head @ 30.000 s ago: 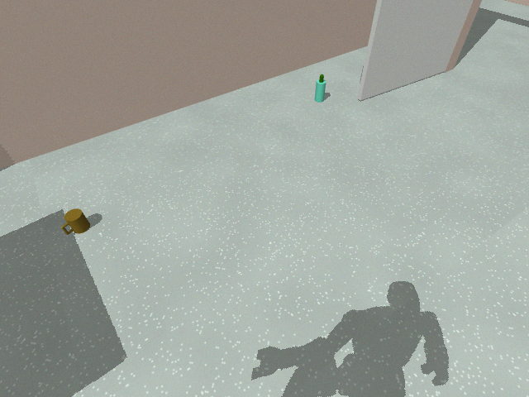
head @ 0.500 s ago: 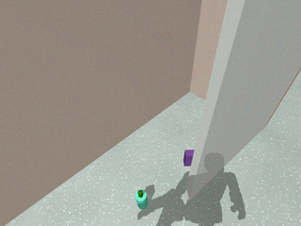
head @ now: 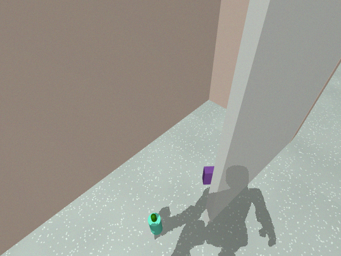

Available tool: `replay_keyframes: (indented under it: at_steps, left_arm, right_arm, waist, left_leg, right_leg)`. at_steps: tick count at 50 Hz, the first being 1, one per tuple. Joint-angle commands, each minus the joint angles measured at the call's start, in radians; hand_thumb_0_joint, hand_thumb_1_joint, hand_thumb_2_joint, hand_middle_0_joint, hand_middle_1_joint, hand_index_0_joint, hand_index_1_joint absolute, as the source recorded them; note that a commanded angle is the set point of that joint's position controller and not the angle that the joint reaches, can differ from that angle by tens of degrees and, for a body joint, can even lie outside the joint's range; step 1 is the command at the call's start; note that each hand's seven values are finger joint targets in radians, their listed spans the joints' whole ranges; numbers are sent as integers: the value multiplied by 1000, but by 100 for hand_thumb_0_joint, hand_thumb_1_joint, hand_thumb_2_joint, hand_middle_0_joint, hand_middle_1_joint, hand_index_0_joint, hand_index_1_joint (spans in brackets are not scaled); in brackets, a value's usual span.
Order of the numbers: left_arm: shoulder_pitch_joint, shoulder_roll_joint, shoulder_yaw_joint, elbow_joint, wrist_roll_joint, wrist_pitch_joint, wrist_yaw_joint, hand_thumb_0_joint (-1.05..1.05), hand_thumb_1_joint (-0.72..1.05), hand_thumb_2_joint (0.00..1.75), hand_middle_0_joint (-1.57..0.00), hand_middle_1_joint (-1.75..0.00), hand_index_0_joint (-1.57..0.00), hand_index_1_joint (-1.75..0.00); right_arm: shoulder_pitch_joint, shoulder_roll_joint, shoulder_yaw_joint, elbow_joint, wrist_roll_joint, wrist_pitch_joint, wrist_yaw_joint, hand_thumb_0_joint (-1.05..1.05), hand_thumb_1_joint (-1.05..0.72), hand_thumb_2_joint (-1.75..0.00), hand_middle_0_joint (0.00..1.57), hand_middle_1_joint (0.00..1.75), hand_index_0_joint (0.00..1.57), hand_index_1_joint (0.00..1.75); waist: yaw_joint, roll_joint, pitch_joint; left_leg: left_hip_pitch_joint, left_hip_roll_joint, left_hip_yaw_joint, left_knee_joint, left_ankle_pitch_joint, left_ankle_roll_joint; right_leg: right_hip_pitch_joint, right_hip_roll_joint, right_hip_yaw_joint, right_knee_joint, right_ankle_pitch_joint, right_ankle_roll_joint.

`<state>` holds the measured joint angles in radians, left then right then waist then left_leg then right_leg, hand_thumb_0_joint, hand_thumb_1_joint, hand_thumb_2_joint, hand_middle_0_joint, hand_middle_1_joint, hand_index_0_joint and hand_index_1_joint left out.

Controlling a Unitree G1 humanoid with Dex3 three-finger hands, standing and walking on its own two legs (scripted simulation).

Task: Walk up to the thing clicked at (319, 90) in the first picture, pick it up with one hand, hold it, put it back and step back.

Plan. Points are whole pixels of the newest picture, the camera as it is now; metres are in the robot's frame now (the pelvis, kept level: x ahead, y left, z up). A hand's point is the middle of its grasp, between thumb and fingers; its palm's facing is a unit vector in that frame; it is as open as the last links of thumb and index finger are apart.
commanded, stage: stand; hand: left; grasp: from the side
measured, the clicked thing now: (155, 222) +0.44 +0.15 -0.68
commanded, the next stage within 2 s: step back in 0.82 s
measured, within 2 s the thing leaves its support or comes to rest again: neither
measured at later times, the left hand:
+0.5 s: hand out of the picture +0.10 +0.25 -0.15, palm faces -0.01 -0.94 -0.34, open 7.4 cm
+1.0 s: hand out of the picture +0.10 +0.27 -0.16, palm faces +0.01 -0.93 -0.37, open 7.4 cm
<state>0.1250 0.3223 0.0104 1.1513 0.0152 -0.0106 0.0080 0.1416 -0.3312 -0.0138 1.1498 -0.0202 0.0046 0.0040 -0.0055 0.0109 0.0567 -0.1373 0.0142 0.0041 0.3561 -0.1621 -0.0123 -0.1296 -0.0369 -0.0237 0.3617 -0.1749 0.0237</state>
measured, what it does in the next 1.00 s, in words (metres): stands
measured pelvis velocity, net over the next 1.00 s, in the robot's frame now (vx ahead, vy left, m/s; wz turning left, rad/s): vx -0.01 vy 0.00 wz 0.00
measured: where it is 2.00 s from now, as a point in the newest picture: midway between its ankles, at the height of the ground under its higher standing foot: outside the picture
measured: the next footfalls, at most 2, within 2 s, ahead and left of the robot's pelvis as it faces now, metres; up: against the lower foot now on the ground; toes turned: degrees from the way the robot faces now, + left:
right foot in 1.50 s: -0.09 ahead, -0.10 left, +0.00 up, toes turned -2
left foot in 1.84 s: -0.17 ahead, +0.14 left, +0.00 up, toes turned -3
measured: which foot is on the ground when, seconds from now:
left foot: down 0.00-1.00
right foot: down 0.00-1.00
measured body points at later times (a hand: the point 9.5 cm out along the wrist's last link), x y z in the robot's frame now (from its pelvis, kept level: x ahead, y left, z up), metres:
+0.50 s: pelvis +0.02 +0.00 +0.00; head +0.03 +0.00 +0.45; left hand +0.10 +0.30 -0.13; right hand +0.09 -0.30 -0.14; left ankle +0.02 +0.13 -0.75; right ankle +0.02 -0.13 -0.75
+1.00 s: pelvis -0.01 +0.00 -0.01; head +0.04 +0.00 +0.44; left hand +0.10 +0.32 -0.13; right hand +0.09 -0.31 -0.14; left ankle +0.02 +0.13 -0.74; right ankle +0.02 -0.13 -0.75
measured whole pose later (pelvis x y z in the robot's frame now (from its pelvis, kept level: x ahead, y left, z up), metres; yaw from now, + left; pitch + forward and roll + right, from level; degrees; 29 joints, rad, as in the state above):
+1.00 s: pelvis -0.01 +0.00 -0.01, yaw +0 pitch -2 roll -1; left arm 0.07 0.36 0.06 1.04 0.00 0.02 0.01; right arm 0.07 -0.39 -0.05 1.05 0.00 0.04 0.01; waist -0.01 0.02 0.13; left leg -0.28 0.02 -0.01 0.58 -0.24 0.01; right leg -0.23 -0.03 -0.02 0.49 -0.22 0.01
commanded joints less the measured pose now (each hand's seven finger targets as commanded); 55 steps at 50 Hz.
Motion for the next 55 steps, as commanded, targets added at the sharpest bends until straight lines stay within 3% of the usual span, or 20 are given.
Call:
replay_keyframes:
  at_steps: [1,6,10,12,17,21,23,30,32,38,40,41,45,47,49,51,52,53,54,55]
  left_arm:
    - [-35,211,36,-56,1,-17,11,0,90,90,-20,-30,-20,-30]
    - [-43,207,36,-58,1,-21,11,0,90,90,-20,-30,-20,-30]
    - [-52,211,39,-61,-2,-20,10,0,90,90,-20,-30,-20,-30]
    - [-51,203,36,-59,0,-17,9,0,90,90,-20,-30,-20,-30]
    - [-62,207,37,-62,0,-16,9,0,90,90,-20,-30,-20,-30]
    - [-56,213,39,-64,0,-20,9,0,90,90,-20,-30,-20,-30]
    - [-53,207,36,-65,-1,-18,8,0,90,90,-20,-30,-20,-30]
    - [-51,212,38,-68,-3,-19,8,0,90,90,-20,-30,-20,-30]
    - [-53,213,38,-65,-3,-17,8,0,90,90,-20,-30,-20,-30]
    - [-55,215,38,-69,-2,-20,9,0,90,90,-20,-30,-20,-30]
    - [-53,216,39,-70,-3,-18,8,0,90,90,-20,-30,-20,-30]
    - [-54,299,86,-90,-25,-7,10,0,90,90,-20,-30,-20,-30]
    - [-48,299,101,-157,-22,4,14,0,90,90,-20,-30,-20,-30]
    - [-81,312,105,-194,-14,12,14,0,90,90,-20,-30,-20,-30]
    - [-123,326,109,-236,-1,20,15,0,90,90,-20,-30,-20,-30]
    - [-174,333,109,-274,10,29,14,0,90,90,-20,-30,-20,-30]
    - [-194,324,107,-289,8,33,14,0,90,90,-20,-30,-20,-30]
    - [-188,303,99,-297,5,38,14,0,90,90,-20,-30,-20,-30]
    - [-153,267,91,-301,-2,46,15,0,90,90,-20,-30,-20,-30]
    - [-129,219,83,-305,-13,54,19,0,90,90,-20,-30,-20,-30]
  right_arm:
    - [-36,-194,-32,-53,1,-27,-18,0,-90,-90,20,30,20,30]
    - [-50,-202,-33,-54,3,-32,-19,0,-90,-90,20,30,20,30]
    - [-50,-206,-33,-52,3,-32,-20,0,-90,-90,20,30,20,30]
    - [-61,-205,-31,-52,3,-31,-20,0,-90,-90,20,30,20,30]
    - [-62,-205,-33,-47,2,-29,-20,0,-90,-90,20,30,20,30]
    - [-70,-207,-36,-52,2,-33,-19,0,-90,-90,20,30,20,30]
    - [-74,-208,-36,-51,3,-33,-18,0,-90,-90,20,30,20,30]
    - [-71,-214,-34,-52,4,-35,-20,0,-90,-90,20,30,20,30]
    - [-76,-209,-33,-53,5,-33,-20,0,-90,-90,20,30,20,30]
    - [-75,-211,-33,-55,5,-31,-19,0,-90,-90,20,30,20,30]
    - [-75,-214,-34,-54,5,-30,-19,0,-90,-90,20,30,20,30]
    - [-108,-268,-56,-83,13,-12,-12,0,-90,-90,20,30,20,30]
    - [-54,-242,-66,-133,25,8,-7,0,-90,-90,20,30,20,30]
    - [-37,-230,-71,-146,24,18,-4,0,-90,-90,20,30,20,30]
    - [-5,-222,-77,-164,20,29,-1,0,-90,-90,20,30,20,30]
    - [50,-222,-85,-179,15,38,7,0,-90,-90,20,30,20,30]
    - [75,-226,-88,-183,15,37,9,0,-90,-90,20,30,20,30]
    - [81,-236,-90,-185,13,32,9,0,-90,-90,20,30,20,30]
    - [59,-278,-97,-199,3,24,5,0,-90,-90,20,30,20,30]
    - [41,-346,-113,-214,-9,12,2,0,-90,-90,20,30,20,30]
  waist:
    - [8,-7,-36]
    - [8,-23,-75]
    - [5,-10,-81]
    - [7,-2,-50]
    - [3,-7,-50]
    - [5,-14,-88]
    - [8,-5,-67]
    - [7,-3,-94]
    - [5,-15,-69]
    - [2,-20,-87]
    - [3,-16,-63]
    - [6,-29,39]
    - [-10,-72,-114]
    - [-10,-115,-131]
    - [-17,-178,-133]
    - [-42,-229,-111]
    - [-56,-214,-100]
    - [-52,-164,-82]
    - [-40,2,-60]
    - [-26,170,-50]
  left_leg:
    - [-10,98,-92,-81,4,29]
    - [40,109,-89,-70,133,27]
    - [39,108,-80,-72,135,27]
    - [25,105,-84,-88,93,21]
    - [19,108,-81,-94,64,20]
    - [58,116,-78,-81,145,22]
    - [46,115,-82,-91,133,18]
    - [65,118,-75,-80,193,21]
    - [61,117,-77,-86,156,18]
    - [69,120,-75,-78,168,21]
    - [55,114,-72,-88,118,19]
    - [-29,96,-82,24,248,46]
    - [-15,50,-33,188,215,55]
    - [-29,4,-9,281,97,47]
    - [-55,-34,-8,393,-115,52]
    - [-41,-38,-30,448,-269,67]
    - [-42,-28,-33,402,-206,71]
    - [-57,-5,-45,305,-50,74]
    - [-104,112,-171,114,184,100]
    - [-59,247,-371,6,405,152]
  right_leg:
    - [2,-94,89,-79,-3,-34]
    - [20,-96,80,-71,109,-29]
    - [40,-101,85,-74,140,-30]
    - [18,-92,76,-83,81,-25]
    - [19,-96,83,-92,58,-29]
    - [38,-100,81,-77,128,-33]
    - [26,-95,75,-83,103,-30]
    - [51,-102,75,-66,180,-33]
    - [31,-97,75,-78,132,-30]
    - [45,-102,79,-77,162,-34]
    - [26,-97,81,-90,116,-33]
    - [-53,-89,97,-14,282,-45]
    - [-36,-144,144,23,334,-127]
    - [-74,-201,192,21,337,-178]
    - [-123,-262,228,34,332,-234]
    - [-215,-285,225,61,276,-248]
    - [-223,-259,195,101,244,-223]
    - [-218,-202,158,179,194,-180]
    - [-215,-76,87,333,61,-115]
    - [-307,101,52,496,-213,-66]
